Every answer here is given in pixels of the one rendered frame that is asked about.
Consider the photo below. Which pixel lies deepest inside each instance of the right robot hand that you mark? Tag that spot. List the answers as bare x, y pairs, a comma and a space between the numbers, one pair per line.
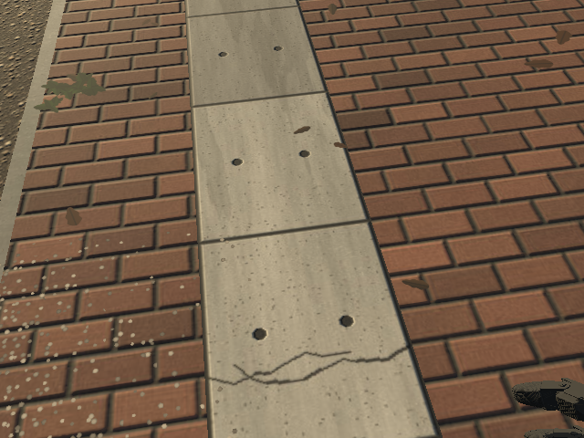
566, 396

